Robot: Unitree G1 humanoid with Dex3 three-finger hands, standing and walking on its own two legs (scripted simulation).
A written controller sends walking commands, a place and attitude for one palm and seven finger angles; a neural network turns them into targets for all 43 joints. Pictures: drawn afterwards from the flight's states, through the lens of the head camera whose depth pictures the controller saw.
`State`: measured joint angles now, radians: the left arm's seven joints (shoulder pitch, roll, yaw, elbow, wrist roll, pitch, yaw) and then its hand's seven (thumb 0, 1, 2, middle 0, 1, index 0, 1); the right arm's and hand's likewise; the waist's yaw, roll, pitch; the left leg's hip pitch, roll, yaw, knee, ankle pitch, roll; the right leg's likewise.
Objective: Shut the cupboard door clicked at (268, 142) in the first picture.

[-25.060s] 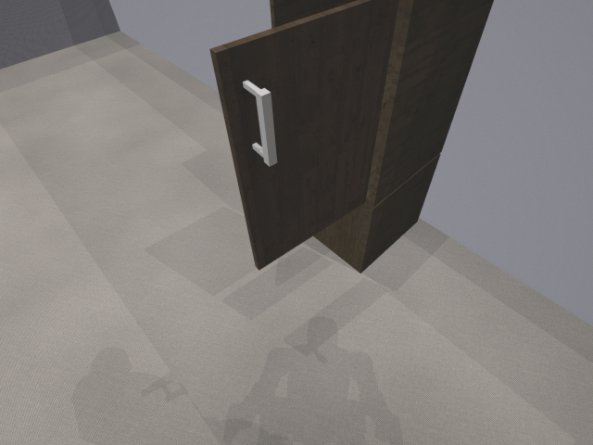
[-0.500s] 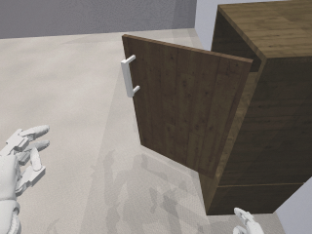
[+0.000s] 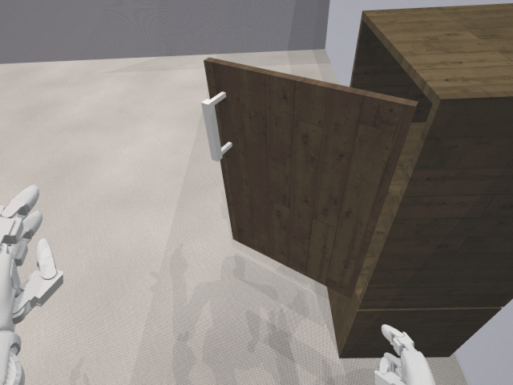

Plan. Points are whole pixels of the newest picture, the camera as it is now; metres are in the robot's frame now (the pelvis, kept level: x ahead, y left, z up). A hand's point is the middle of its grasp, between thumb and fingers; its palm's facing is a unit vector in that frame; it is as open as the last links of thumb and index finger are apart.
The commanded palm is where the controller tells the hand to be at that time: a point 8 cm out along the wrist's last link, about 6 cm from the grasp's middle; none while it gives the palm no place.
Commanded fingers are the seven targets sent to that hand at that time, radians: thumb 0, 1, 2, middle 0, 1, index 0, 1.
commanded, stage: step back with the hand held close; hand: left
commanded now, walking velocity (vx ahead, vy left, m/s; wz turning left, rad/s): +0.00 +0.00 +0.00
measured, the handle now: (218, 127) +0.60 +0.16 +0.11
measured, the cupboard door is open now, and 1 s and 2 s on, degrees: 58 58 58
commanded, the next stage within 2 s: stop stepping back and stand still in 1.12 s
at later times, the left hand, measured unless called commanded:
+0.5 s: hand (24, 292) +0.16 +0.29 +0.16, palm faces +0.36 -0.78 -0.52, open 7.5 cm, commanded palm +0.10 +0.33 +0.17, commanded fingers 0.00 0.90 0.90 -0.20 -0.30 -0.20 -0.30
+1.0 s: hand out of the picture +0.03 +0.31 +0.17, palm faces +0.54 -0.72 -0.43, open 7.5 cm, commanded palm -0.03 +0.34 +0.17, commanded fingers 0.00 0.90 0.90 -0.20 -0.30 -0.20 -0.30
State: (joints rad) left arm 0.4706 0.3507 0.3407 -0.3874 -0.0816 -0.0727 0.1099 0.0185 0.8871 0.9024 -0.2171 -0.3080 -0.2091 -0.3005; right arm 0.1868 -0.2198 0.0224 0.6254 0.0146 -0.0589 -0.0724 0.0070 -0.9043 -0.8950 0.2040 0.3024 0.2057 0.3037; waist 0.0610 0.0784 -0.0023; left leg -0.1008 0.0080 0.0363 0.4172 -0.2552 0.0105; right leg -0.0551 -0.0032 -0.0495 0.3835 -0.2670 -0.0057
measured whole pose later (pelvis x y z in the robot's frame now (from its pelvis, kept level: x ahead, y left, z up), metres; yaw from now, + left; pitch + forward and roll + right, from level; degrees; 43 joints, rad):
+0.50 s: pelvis -0.04 +0.03 -0.01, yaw -2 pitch +1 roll -1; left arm 0.57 0.48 0.44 -0.51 -0.08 -0.14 0.13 0.02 0.89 0.90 -0.22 -0.31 -0.21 -0.30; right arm 0.17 -0.23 -0.01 0.53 0.03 0.06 -0.09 0.01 -0.91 -0.89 0.20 0.30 0.20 0.30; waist 0.00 0.02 -0.01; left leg -0.32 -0.01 0.08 0.54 -0.24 0.05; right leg -0.29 -0.03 -0.01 0.51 -0.24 0.03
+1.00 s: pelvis -0.14 +0.03 -0.02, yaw +5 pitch +0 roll +0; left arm 0.52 0.42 0.44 -0.54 -0.04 -0.23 0.17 0.02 0.88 0.90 -0.22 -0.31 -0.21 -0.30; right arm 0.23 -0.22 -0.01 0.63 0.00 -0.02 -0.07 0.01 -0.90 -0.89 0.21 0.30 0.21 0.30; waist 0.03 -0.04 0.00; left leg -0.41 0.00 0.02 0.74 -0.39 0.00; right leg -0.43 -0.02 0.05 0.59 -0.17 0.03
